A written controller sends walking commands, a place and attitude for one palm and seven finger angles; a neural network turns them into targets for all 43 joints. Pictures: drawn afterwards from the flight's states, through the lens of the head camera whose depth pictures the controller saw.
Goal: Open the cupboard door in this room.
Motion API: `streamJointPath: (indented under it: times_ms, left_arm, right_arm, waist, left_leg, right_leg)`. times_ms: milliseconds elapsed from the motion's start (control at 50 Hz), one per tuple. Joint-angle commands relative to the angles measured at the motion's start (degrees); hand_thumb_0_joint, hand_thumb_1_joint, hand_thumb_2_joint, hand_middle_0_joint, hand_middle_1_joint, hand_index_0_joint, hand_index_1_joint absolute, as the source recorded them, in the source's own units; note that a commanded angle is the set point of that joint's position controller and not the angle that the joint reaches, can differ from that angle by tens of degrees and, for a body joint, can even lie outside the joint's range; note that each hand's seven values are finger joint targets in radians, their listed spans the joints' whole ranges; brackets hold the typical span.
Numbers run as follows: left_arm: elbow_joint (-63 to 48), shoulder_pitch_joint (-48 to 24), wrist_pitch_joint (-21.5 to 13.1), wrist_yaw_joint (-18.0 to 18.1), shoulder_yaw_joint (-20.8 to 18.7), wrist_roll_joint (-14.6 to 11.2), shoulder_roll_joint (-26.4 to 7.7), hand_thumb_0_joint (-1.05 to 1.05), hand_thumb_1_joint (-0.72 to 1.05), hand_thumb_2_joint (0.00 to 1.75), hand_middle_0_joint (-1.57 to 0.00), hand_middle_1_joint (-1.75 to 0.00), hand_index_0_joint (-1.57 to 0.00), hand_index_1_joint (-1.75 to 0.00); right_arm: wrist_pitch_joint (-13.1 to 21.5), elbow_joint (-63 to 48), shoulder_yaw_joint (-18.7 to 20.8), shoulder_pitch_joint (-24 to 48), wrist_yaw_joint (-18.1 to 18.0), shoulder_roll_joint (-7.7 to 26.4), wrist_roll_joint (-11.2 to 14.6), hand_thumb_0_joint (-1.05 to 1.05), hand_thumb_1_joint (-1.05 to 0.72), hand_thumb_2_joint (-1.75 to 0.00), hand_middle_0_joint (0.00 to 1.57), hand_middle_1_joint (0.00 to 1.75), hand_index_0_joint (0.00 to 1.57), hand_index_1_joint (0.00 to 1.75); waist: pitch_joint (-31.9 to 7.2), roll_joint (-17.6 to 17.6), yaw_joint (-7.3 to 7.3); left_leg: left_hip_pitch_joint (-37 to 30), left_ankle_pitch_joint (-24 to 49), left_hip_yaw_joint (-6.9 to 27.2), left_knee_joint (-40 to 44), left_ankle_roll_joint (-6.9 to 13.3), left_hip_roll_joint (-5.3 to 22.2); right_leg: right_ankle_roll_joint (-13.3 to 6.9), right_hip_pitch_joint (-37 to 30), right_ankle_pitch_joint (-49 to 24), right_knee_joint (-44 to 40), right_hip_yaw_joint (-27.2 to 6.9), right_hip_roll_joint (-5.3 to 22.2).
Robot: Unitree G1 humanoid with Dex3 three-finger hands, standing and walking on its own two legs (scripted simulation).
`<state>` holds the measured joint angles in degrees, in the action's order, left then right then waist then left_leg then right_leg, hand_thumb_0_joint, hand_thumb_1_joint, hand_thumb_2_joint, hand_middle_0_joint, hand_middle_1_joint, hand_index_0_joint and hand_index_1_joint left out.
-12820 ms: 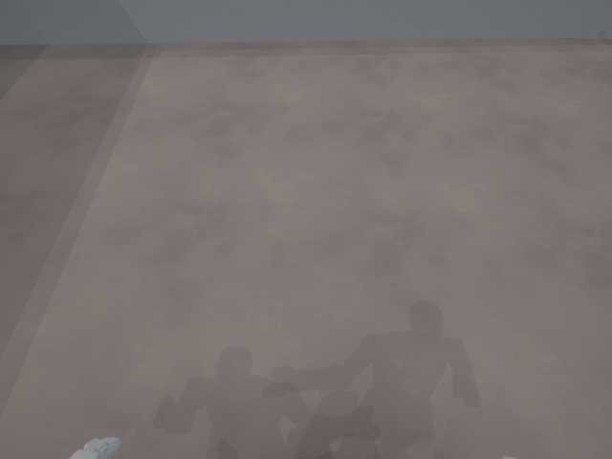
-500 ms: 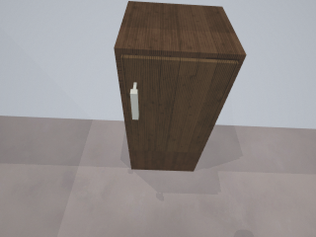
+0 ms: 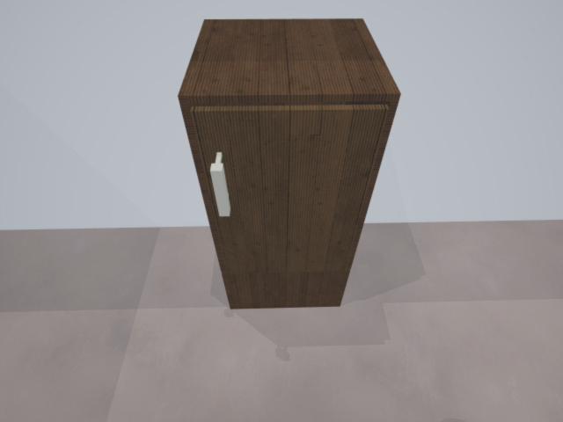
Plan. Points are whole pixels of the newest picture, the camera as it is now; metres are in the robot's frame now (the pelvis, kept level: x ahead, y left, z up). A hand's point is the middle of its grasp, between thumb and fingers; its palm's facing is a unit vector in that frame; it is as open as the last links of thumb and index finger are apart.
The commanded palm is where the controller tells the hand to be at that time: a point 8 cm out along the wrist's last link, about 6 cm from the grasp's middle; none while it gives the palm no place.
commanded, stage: come to a stop and stand still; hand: left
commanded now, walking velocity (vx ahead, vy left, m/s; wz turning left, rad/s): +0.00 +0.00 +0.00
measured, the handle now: (222, 184) +0.60 +0.17 -0.05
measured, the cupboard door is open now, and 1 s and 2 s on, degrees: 0 0 0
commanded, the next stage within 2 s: look again from close up in 0.12 s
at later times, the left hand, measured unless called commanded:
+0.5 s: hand out of the picture +0.01 +0.19 -0.18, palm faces +0.02 -0.98 -0.20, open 7.3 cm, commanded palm none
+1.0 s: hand (134, 377) +0.19 +0.22 -0.05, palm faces +0.25 -0.96 -0.12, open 7.6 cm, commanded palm +0.12 +0.27 -0.07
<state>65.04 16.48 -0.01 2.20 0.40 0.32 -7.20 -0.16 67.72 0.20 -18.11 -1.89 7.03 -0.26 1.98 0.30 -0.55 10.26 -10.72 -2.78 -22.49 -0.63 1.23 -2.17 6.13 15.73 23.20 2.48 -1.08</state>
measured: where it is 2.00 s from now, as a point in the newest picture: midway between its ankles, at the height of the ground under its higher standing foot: outside the picture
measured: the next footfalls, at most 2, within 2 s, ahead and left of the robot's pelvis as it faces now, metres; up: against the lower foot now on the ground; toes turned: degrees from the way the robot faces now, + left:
none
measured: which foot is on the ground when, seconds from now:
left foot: down 0.00-1.00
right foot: down 0.00-1.00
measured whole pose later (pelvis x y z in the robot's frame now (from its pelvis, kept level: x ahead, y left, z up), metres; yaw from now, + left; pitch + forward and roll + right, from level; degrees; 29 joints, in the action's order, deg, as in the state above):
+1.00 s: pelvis -0.01 +0.03 -0.02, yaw +1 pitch +5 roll +1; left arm 11.9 22.2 -10.9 1.9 -6.1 -8.3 -9.4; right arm 13.6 44.7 1.4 -15.7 -3.0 12.2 0.7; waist -3.6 0.3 -1.1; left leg 25.7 -17.1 -1.8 -38.1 1.7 -1.7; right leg 0.0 21.2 23.2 39.7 3.1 2.3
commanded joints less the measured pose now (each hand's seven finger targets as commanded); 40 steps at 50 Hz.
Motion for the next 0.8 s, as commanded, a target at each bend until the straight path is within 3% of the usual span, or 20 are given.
streamJointPath:
  times_ms: [0,180,200,220,240,280,300,340,360,440,480,780]
  left_arm:
    - [-0.88,4.27,-1.02,0.39,-0.81,-0.26,-4.95,0.0,0.9,0.9,-0.2,-0.3,-0.2,-0.3]
    - [-0.41,5.67,-1.21,0.59,-0.7,-0.16,-4.04,0.0,0.9,0.9,-0.2,-0.3,-0.2,-0.3]
    - [0.16,8.93,-3.52,2.47,-0.82,1.23,-5.98,0.0,0.9,0.9,-0.2,-0.3,-0.2,-0.3]
    - [-2.7,6.96,-3.78,2.11,-1.4,0.82,-8.19,0.0,0.9,0.9,-0.2,-0.3,-0.2,-0.3]
    - [-3.72,4.85,-3.81,1.64,-1.05,0.76,-7.44,0.0,0.9,0.9,-0.2,-0.3,-0.2,-0.3]
    - [-4.84,3.96,-3.81,1.18,-1.19,0.5,-6.26,0.0,0.9,0.9,-0.2,-0.3,-0.2,-0.3]
    - [-4.89,4.19,-3.48,1.08,-1.1,0.49,-5.69,0.0,0.9,0.9,-0.2,-0.3,-0.2,-0.3]
    - [-4.79,4.72,-2.78,0.85,-0.92,0.48,-5.29,0.0,0.9,0.9,-0.2,-0.3,-0.2,-0.3]
    - [-4.75,4.98,-2.61,0.8,-0.92,0.63,-5.11,0.0,0.9,0.9,-0.2,-0.3,-0.2,-0.3]
    - [-5.07,4.86,-1.9,0.54,-0.82,0.51,-5.7,0.0,0.9,0.9,-0.2,-0.3,-0.2,-0.3]
    - [-5.32,4.54,-1.7,0.45,-0.97,0.54,-6.45,0.0,0.9,0.9,-0.2,-0.3,-0.2,-0.3]
    - [-5.83,1.95,-1.36,0.03,-1.34,0.6,-10.13,0.0,0.9,0.9,-0.2,-0.3,-0.2,-0.3]
  right_arm:
    - [0.87,-1.55,0.58,-3.18,-0.36,4.36,-0.09,0.0,-0.9,-0.9,0.2,0.3,0.2,0.3]
    - [0.95,-1.36,0.6,-3.49,-0.53,4.06,-0.06,0.0,-0.9,-0.9,0.2,0.3,0.2,0.3]
    - [2.34,-5.95,0.09,3.62,0.3,5.45,0.07,0.0,-0.9,-0.9,0.2,0.3,0.2,0.3]
    - [1.67,-7.94,0.2,-0.65,0.56,3.06,-0.27,0.0,-0.9,-0.9,0.2,0.3,0.2,0.3]
    - [1.5,-7.47,0.41,-2.73,0.63,3.05,-0.38,0.0,-0.9,-0.9,0.2,0.3,0.2,0.3]
    - [1.66,-8.17,0.23,-3.91,0.81,3.51,-0.72,0.0,-0.9,-0.9,0.2,0.3,0.2,0.3]
    - [1.87,-8.41,0.24,-3.81,0.69,4.07,-0.68,0.0,-0.9,-0.9,0.2,0.3,0.2,0.3]
    - [2.01,-8.83,0.18,-2.91,0.42,4.94,-0.58,0.0,-0.9,-0.9,0.2,0.3,0.2,0.3]
    - [2.16,-8.86,0.14,-2.71,0.36,5.03,-0.67,0.0,-0.9,-0.9,0.2,0.3,0.2,0.3]
    - [2.15,-9.16,0.11,-1.59,0.23,6.83,-0.59,0.0,-0.9,-0.9,0.2,0.3,0.2,0.3]
    - [2.31,-9.02,0.02,-1.27,0.16,7.26,-0.63,0.0,-0.9,-0.9,0.2,0.3,0.2,0.3]
    - [2.57,-8.03,0.42,2.27,0.06,10.57,-0.45,0.0,-0.9,-0.9,0.2,0.3,0.2,0.3]
  waist:
    - [2.9,-1.31,0.3]
    - [3.36,-0.61,0.18]
    - [3.19,-1.76,2.61]
    - [-0.39,-1.9,-1.26]
    - [-2.07,-1.53,-1.93]
    - [-1.35,-0.19,-1.79]
    - [-0.38,1.29,-1.46]
    - [1.32,0.94,-0.54]
    - [2.29,1.9,-0.12]
    - [2.75,-1.52,0.33]
    - [2.67,0.91,0.57]
    - [0.02,-0.61,0.88]
  left_leg:
    - [-1.85,4.49,4.6,2.68,1.39,4.38]
    - [-2.08,6.21,4.51,2.09,1.38,4.61]
    - [4.21,8.19,2.25,-11.94,0.04,4.23]
    - [5.4,-6.23,3.35,-10.99,1.02,2.25]
    - [4.09,-6.19,2.75,-10.12,0.92,2.25]
    - [2.44,0.31,3.75,-7.72,1.42,2.67]
    - [2.62,2.56,4.27,-6.4,1.73,3.22]
    - [3.8,3.95,5.5,-4.65,2.44,3.84]
    - [4.37,4.82,5.77,-4.01,2.83,4.1]
    - [4.46,3.65,6.42,-2.13,3.26,4.13]
    - [4.32,4.63,6.69,-1.37,3.48,4.29]
    - [1.09,9.14,6.45,-0.74,3.76,4.76]
  right_leg:
    - [0.06,6.54,-4.2,-6.85,-7.12,7.63]
    - [0.08,6.46,-6.53,-6.67,-6.64,7.57]
    - [2.32,5.3,-37.57,-4.51,-10.31,10.76]
    - [-0.54,3.22,-31.75,-3.42,-11.18,13.42]
    - [-2.4,4.84,-20.63,-3.12,-10.0,12.32]
    - [-2.83,7.47,-11.32,-1.53,-8.08,9.11]
    - [-2.44,8.02,-9.33,-0.59,-7.26,7.88]
    - [-1.67,7.93,-6.28,0.43,-6.49,6.2]
    - [-1.49,7.64,-6.24,0.73,-5.97,5.86]
    - [-0.8,7.37,-3.39,0.84,-5.89,5.33]
    - [-0.64,6.89,-3.73,1.28,-5.68,5.28]
    - [0.04,5.18,-8.41,0.93,-5.65,6.38]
